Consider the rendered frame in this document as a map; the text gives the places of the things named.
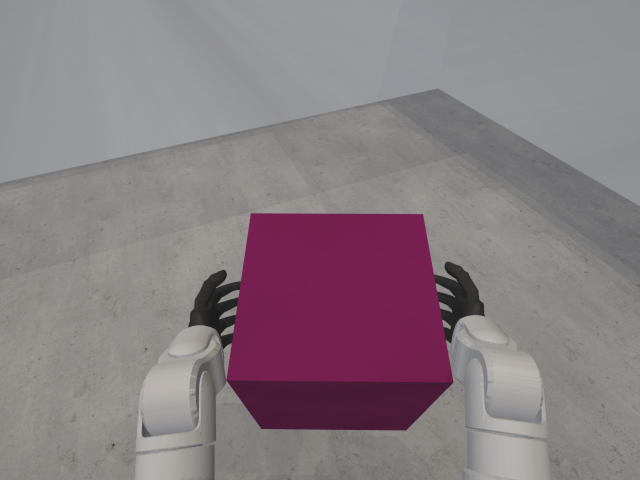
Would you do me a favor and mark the left robot forearm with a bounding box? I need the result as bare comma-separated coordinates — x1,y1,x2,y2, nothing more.
135,325,226,480

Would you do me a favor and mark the carton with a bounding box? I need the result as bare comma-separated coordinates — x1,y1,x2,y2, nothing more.
226,213,453,430

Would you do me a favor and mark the right robot forearm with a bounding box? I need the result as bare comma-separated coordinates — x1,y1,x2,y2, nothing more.
451,315,551,480

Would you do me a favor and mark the right robot hand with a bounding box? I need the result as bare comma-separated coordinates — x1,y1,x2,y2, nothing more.
434,262,485,343

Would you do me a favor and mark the left robot hand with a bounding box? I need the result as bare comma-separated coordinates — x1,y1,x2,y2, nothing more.
188,270,241,349

